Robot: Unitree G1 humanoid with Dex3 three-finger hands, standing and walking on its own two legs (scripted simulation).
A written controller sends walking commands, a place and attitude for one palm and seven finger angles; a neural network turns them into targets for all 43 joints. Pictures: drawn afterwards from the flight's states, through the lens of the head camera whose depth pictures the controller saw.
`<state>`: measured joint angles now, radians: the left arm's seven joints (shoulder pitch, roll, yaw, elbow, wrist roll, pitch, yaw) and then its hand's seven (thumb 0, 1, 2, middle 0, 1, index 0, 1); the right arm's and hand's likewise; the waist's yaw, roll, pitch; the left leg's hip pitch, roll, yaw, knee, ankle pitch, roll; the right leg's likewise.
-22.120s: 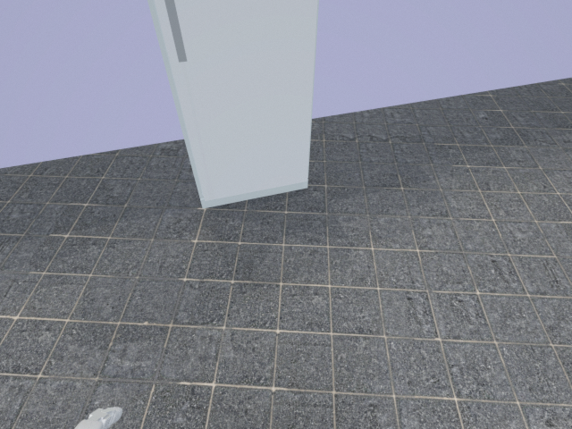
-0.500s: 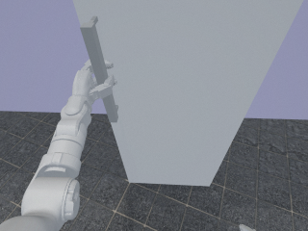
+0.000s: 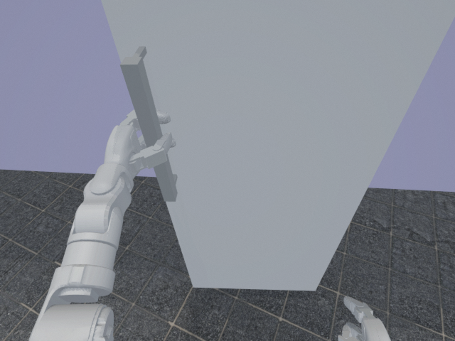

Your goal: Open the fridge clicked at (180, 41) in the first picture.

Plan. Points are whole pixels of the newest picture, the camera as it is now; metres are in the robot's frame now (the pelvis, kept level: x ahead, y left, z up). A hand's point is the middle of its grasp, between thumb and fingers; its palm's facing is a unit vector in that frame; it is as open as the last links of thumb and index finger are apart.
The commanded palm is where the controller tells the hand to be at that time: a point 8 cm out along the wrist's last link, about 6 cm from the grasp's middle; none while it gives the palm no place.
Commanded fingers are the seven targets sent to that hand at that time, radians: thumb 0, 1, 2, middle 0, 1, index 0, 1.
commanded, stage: pull the door a little, standing still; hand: left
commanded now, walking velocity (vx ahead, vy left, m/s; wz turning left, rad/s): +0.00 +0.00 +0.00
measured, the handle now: (158, 135) +0.44 +0.16 +0.15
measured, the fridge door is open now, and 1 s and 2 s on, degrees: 3 36 53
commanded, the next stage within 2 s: walk backward, drawing the door open in 0.12 s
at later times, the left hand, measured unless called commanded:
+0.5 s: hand (163, 214) +0.26 +0.11 +0.16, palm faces -0.03 -0.99 -0.17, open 6.9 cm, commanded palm +0.23 +0.16 +0.17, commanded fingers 0.00 0.90 0.90 -0.45 -1.40 -0.45 -1.40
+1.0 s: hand (206, 296) +0.15 +0.03 +0.16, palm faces -0.02 -0.99 -0.15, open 7.0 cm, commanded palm +0.12 +0.09 +0.17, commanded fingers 0.00 0.90 0.90 -0.45 -1.40 -0.45 -1.40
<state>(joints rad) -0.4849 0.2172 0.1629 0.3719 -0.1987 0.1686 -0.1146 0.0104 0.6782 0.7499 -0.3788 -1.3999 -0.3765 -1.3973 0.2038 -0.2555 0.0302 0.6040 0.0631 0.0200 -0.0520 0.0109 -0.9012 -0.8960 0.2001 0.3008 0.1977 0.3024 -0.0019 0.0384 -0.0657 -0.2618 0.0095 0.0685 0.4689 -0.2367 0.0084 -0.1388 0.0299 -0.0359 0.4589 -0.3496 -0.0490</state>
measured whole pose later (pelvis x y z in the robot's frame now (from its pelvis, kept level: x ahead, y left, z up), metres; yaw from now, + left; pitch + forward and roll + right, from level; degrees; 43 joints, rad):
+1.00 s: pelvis -0.10 -0.06 +0.00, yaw +12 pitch +1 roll +1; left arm 0.10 0.15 -0.22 -0.44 0.01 0.00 0.05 -0.03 0.58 0.69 -0.46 -1.40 -0.26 -1.35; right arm 0.20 -0.17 -0.02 0.64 -0.01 -0.01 -0.09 0.01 -0.90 -0.90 0.20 0.30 0.20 0.30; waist -0.06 0.03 0.05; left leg -0.36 0.02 0.04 0.72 -0.36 0.00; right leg -0.28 0.06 -0.19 0.48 -0.24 -0.14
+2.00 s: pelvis +0.05 -0.43 -0.01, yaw +59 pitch +3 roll +1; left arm 0.06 0.26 0.14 -0.47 -0.06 -0.05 0.10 -0.03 0.62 0.81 -0.45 -1.40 -0.23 -1.39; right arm 0.09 -0.22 -0.03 0.59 -0.01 -0.05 -0.10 0.01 -0.90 -0.90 0.20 0.30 0.20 0.30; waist -0.05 0.01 0.16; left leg -0.37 0.01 0.16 0.73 -0.45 -0.04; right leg -0.31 -0.08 -0.21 0.61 -0.34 -0.04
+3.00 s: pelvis +0.21 -0.66 -0.01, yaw +82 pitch -2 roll -1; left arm -0.75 0.36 0.12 0.70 -0.05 -0.10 0.09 -0.10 0.61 0.73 -0.45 -1.40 -0.43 -1.40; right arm 0.19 -0.17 0.08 0.70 0.05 -0.05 -0.09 0.01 -0.90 -0.90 0.20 0.30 0.20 0.30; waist 0.07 0.04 0.11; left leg -0.31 0.01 0.03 0.57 -0.23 0.02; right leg -0.29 -0.01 -0.07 0.66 -0.41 0.03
